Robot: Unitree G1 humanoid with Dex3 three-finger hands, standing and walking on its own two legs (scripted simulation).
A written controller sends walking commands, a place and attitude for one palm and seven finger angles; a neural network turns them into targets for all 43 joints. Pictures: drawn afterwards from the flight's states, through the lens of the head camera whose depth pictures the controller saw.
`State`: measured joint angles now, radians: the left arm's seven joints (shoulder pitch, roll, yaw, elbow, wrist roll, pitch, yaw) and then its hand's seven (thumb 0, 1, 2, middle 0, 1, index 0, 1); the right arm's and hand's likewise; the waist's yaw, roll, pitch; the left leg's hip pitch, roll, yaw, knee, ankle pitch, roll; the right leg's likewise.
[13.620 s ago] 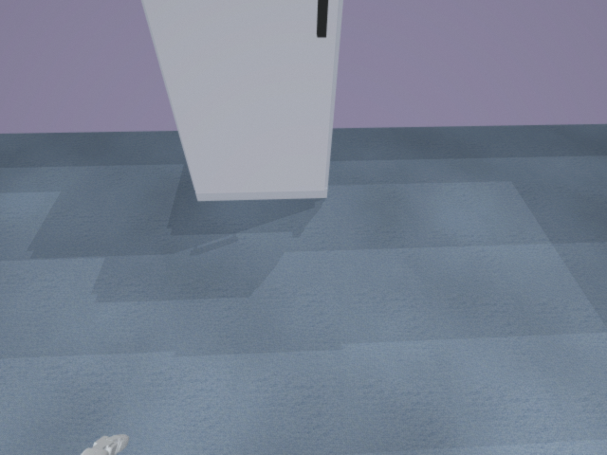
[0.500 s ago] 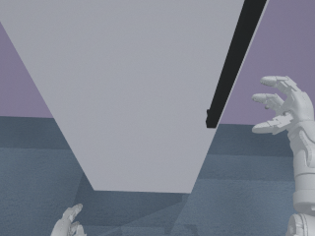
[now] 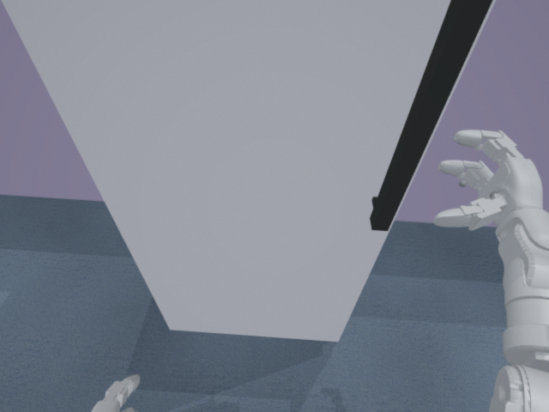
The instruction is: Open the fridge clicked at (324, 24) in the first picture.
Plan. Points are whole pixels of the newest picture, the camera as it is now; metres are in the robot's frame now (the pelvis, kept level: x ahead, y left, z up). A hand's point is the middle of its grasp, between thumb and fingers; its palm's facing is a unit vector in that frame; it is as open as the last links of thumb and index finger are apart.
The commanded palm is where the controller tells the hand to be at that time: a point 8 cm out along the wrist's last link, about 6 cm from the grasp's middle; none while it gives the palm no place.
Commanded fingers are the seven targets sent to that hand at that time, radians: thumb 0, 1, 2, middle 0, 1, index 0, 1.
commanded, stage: move the hooked fingers beside the handle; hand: right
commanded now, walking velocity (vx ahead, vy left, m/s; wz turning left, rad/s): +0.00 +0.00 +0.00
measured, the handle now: (411, 126) +0.46 -0.14 +0.22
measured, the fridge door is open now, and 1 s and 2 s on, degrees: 0 0 0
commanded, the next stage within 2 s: feel for the door with the fingertips in 0.54 s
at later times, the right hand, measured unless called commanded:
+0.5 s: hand (458, 180) +0.41 -0.21 +0.17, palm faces +0.01 +1.00 +0.01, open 14.0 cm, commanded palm +0.38 -0.26 +0.17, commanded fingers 0.00 0.50 -0.30 0.30 1.20 0.30 1.20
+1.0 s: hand (440, 185) +0.40 -0.18 +0.16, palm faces -0.01 +1.00 +0.02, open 14.0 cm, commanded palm +0.38 -0.23 +0.17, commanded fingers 0.00 0.50 -0.30 0.30 1.20 0.30 1.20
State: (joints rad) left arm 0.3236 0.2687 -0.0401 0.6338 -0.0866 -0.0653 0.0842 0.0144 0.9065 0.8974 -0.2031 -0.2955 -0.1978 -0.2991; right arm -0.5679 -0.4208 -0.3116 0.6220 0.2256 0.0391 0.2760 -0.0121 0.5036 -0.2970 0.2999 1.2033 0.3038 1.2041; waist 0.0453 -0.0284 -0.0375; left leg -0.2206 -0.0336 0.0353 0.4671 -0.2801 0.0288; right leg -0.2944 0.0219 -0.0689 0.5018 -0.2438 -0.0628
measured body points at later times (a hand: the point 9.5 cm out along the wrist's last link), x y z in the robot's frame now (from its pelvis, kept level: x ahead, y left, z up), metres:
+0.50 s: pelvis +0.00 +0.01 +0.00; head +0.01 +0.01 +0.45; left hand +0.11 +0.27 -0.10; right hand +0.41 -0.26 +0.17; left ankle -0.02 +0.10 -0.74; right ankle +0.01 -0.08 -0.74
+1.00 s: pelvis +0.00 +0.00 +0.00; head +0.00 +0.01 +0.45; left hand +0.13 +0.25 -0.10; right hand +0.40 -0.24 +0.16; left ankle -0.02 +0.10 -0.74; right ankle +0.01 -0.08 -0.74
